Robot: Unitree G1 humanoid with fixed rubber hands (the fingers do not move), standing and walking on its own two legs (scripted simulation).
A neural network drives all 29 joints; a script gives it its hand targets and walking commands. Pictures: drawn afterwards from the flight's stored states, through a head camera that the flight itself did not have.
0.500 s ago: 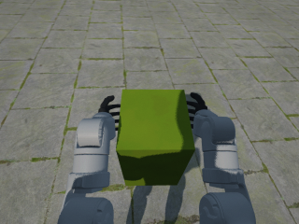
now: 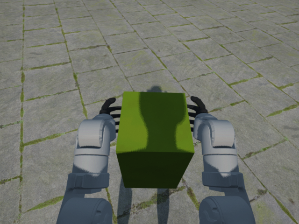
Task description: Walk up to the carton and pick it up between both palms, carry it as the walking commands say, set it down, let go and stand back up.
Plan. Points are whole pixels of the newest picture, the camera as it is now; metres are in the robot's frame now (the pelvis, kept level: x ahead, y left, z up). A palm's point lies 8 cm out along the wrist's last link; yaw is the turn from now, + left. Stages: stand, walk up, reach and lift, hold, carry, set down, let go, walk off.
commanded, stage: carry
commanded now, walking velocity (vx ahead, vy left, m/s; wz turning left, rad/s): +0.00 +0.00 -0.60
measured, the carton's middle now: (152, 144) +0.33 -0.02 +0.04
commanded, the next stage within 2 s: none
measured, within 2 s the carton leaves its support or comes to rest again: neither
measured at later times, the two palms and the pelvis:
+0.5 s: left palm (160, 150) +0.28 -0.03 +0.10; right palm (272, 180) +0.19 -0.26 +0.11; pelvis -0.09 -0.02 +0.00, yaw -18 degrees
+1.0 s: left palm (203, 203) +0.16 -0.11 +0.09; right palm out of the picture +0.02 -0.31 +0.09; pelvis -0.16 -0.02 +0.00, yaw -35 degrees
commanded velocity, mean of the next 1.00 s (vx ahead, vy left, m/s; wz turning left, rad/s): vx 0.00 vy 0.06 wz -0.60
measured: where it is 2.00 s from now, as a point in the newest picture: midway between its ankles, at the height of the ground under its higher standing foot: outside the picture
